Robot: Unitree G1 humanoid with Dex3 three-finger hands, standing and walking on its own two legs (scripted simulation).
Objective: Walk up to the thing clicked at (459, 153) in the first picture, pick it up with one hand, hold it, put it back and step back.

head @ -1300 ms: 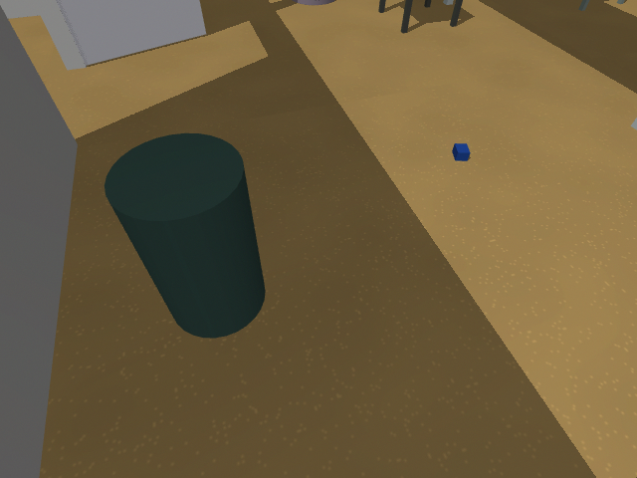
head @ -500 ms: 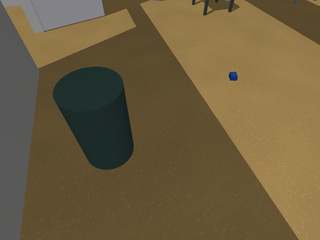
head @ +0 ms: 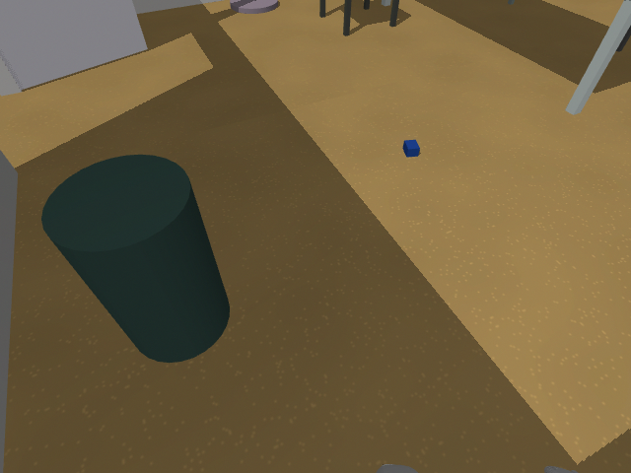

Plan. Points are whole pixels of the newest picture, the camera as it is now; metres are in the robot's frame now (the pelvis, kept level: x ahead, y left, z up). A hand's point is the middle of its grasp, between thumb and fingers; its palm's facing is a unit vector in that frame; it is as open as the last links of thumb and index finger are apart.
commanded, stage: walk up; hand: left
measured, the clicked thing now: (411, 148) +1.75 -0.51 -0.75
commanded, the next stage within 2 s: none
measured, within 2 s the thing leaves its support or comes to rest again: neither
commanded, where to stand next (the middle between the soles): +1.31 -0.62 m, yaw -26 degrees
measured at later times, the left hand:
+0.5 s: hand (235, 392) +0.27 +0.14 -0.16, palm faces -0.22 -0.93 -0.30, open 7.4 cm
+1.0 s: hand (317, 197) +0.71 +0.01 -0.13, palm faces -0.49 -0.80 -0.36, open 7.4 cm
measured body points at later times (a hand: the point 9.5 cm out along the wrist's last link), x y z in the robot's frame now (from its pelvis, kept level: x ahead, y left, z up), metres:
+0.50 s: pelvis +0.21 -0.11 -0.01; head +0.22 -0.11 +0.44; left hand +0.29 +0.19 -0.14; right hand +0.24 -0.44 -0.11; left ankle +0.37 -0.01 -0.71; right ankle +0.12 -0.22 -0.74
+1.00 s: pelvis +0.47 -0.18 -0.01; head +0.49 -0.20 +0.44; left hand +0.73 +0.05 -0.11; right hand +0.32 -0.49 -0.12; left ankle +0.42 -0.03 -0.74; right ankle +0.55 -0.38 -0.72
